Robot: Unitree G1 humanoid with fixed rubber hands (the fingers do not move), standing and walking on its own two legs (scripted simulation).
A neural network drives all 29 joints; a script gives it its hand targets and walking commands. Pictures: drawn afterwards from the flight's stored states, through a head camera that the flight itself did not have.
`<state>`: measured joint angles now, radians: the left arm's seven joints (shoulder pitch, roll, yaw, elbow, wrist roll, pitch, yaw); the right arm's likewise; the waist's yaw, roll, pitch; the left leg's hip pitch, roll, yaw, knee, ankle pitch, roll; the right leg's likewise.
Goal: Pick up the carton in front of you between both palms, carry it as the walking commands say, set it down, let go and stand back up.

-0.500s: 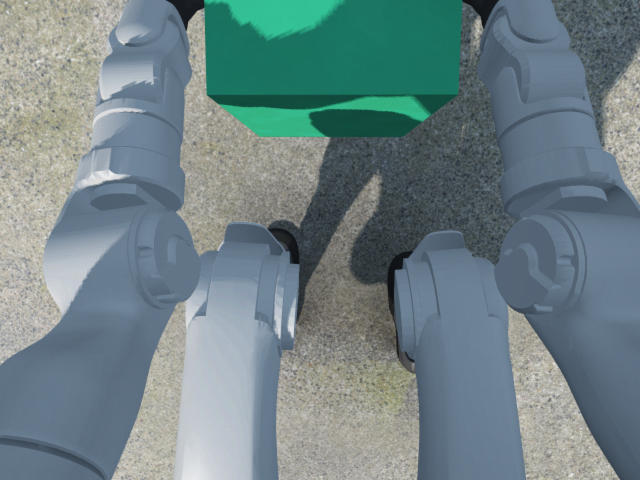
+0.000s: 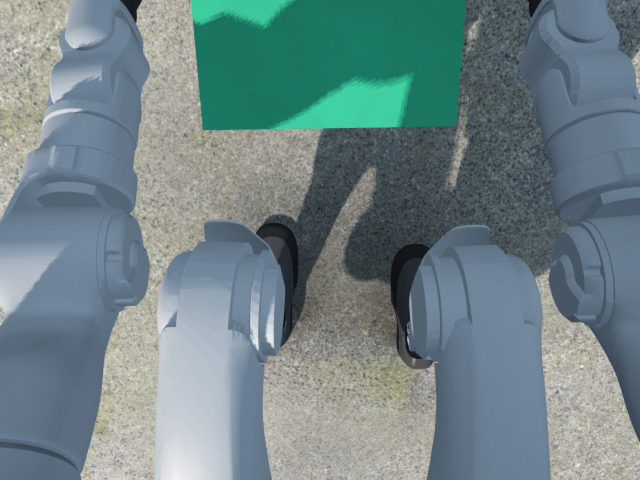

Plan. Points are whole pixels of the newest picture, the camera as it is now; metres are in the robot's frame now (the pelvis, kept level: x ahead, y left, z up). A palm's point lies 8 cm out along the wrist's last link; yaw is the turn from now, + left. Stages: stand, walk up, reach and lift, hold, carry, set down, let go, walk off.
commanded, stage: set down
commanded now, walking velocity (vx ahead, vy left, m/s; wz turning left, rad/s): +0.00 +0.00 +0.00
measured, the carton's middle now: (328, 30) +0.51 +0.05 -0.24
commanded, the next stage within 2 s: let go in 1.00 s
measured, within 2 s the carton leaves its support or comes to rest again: neither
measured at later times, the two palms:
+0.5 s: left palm out of the picture +0.53 +0.24 +0.00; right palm out of the picture +0.55 -0.14 +0.00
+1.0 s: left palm out of the picture +0.52 +0.25 +0.15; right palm out of the picture +0.54 -0.15 +0.15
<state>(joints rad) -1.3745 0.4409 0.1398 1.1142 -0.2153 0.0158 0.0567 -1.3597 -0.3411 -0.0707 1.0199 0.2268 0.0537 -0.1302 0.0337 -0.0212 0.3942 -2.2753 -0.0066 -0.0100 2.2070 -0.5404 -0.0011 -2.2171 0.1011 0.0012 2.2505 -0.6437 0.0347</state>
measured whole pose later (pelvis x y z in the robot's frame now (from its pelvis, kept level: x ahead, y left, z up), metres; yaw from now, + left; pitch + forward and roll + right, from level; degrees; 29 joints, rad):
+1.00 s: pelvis +0.03 +0.01 +0.25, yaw +1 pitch +46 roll -2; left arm -1.06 0.30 0.31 0.86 0.00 0.13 -0.03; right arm -1.05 -0.22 -0.27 0.83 0.02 0.14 -0.06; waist 0.02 -0.01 -0.09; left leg -1.72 -0.04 -0.04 1.27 -0.35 0.00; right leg -1.67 0.06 0.04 1.29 -0.42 0.02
